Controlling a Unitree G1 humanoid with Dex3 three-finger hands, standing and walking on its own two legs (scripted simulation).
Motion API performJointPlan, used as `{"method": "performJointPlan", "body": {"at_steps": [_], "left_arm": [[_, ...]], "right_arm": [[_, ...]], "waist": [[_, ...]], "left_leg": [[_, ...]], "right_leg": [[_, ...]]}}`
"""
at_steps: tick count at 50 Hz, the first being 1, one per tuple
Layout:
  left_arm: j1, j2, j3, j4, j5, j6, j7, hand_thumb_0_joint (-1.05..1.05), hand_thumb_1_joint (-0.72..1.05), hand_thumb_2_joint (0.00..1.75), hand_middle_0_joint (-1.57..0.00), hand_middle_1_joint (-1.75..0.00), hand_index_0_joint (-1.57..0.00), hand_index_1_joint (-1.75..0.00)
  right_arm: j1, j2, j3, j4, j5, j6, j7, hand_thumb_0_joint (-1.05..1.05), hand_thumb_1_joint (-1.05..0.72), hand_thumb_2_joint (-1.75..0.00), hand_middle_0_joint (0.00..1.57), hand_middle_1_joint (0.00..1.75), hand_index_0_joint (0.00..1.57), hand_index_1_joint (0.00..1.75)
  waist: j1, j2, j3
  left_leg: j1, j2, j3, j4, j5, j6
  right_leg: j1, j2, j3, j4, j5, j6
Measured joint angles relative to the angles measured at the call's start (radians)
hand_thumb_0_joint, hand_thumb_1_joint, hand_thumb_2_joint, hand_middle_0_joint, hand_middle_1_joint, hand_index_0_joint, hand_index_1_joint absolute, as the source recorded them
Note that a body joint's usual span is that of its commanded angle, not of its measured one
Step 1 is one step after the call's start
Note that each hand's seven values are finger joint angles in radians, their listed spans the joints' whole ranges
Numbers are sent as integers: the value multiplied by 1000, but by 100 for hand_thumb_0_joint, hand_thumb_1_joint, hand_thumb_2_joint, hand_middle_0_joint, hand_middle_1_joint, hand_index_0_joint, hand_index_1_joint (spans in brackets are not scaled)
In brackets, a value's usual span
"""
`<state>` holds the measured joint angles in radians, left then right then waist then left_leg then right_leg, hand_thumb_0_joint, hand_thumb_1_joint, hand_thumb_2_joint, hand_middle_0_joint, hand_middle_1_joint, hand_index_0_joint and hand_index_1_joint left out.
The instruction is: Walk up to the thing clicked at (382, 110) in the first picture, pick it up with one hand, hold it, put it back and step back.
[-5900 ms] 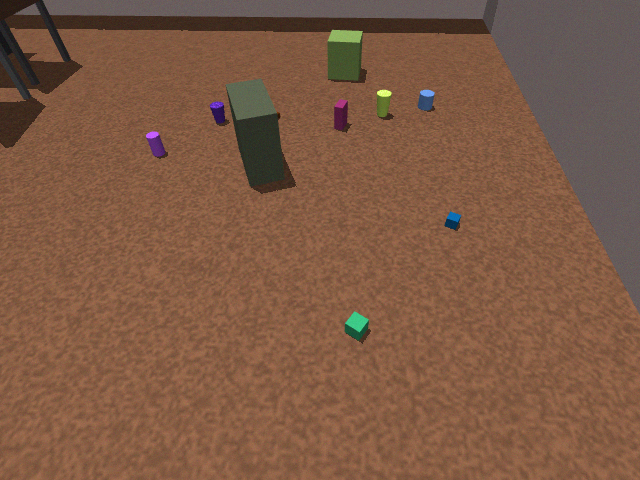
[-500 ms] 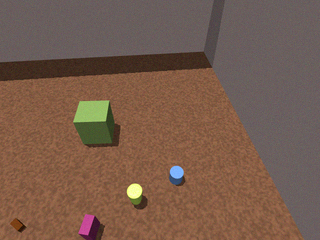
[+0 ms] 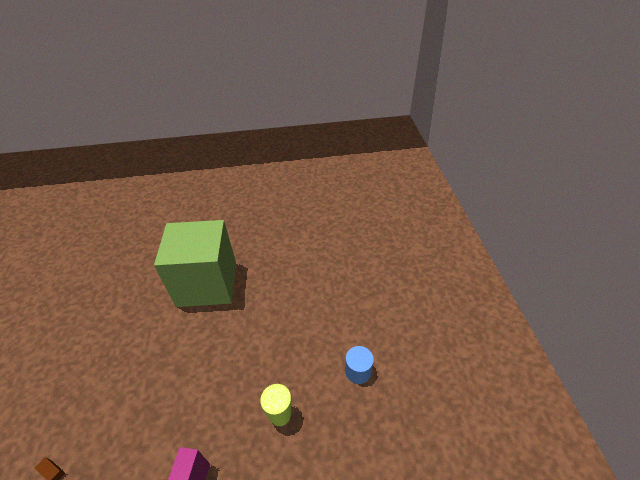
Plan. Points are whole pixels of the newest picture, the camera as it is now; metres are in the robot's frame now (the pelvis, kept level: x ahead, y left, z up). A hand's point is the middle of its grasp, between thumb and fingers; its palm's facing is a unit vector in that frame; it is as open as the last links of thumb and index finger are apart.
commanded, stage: walk up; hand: left
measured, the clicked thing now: (278, 407) +0.48 +0.17 -0.71
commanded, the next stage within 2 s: stand in 0.60 s
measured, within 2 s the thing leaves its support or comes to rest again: neither
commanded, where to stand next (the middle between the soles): +0.08 +0.02 m, yaw +0 degrees
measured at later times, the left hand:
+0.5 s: hand out of the picture +0.09 +0.25 -0.16, palm faces +0.00 -0.95 -0.32, open 7.4 cm
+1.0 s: hand out of the picture +0.09 +0.25 -0.16, palm faces +0.00 -0.94 -0.35, open 7.4 cm
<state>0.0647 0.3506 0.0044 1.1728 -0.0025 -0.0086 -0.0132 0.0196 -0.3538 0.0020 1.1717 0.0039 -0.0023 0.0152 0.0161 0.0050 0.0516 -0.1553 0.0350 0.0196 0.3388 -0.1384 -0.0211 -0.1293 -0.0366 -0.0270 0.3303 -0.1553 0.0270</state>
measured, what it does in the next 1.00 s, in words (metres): stands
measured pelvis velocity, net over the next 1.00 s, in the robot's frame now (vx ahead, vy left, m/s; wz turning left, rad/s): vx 0.02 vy -0.01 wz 0.01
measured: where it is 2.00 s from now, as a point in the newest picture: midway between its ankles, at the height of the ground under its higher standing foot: outside the picture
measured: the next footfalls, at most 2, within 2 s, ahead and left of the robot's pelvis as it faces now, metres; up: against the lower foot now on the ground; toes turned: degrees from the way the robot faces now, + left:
none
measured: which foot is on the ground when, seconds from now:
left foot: down 0.00-1.00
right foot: down 0.00-1.00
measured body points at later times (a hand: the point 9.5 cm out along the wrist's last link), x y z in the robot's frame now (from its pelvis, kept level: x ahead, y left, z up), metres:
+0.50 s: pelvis +0.01 +0.00 +0.00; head +0.02 +0.00 +0.45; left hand +0.09 +0.30 -0.14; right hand +0.08 -0.30 -0.13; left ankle +0.03 +0.13 -0.75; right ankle +0.02 -0.14 -0.75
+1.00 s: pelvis +0.02 -0.01 +0.00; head +0.03 -0.01 +0.45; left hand +0.09 +0.30 -0.13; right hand +0.11 -0.31 -0.13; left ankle +0.03 +0.13 -0.75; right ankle +0.02 -0.14 -0.75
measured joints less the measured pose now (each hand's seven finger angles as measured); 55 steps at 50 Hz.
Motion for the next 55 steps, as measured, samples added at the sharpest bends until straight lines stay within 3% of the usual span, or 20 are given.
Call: {"method": "performJointPlan", "body": {"at_steps": [17, 55], "left_arm": [[13, -6, 13, -3, 4, 10, -2, 0, 90, 90, -20, -30, -20, -30], [43, 5, 6, -27, 7, 5, 4, 0, 90, 90, -20, -30, -20, -30]], "right_arm": [[78, 3, 0, 18, -4, 2, -2, 0, -91, -90, 21, 30, 21, 30], [69, -1, 2, -23, -11, -2, -7, 0, -91, -90, 21, 30, 21, 30]], "waist": [[-25, -5, 8], [-12, 1, -12]], "left_leg": [[-4, 5, -2, -3, -3, -4], [28, 3, -8, -17, -30, -10]], "right_leg": [[-3, 5, -2, -4, -3, -4], [27, 3, -10, -6, -39, -7]]}}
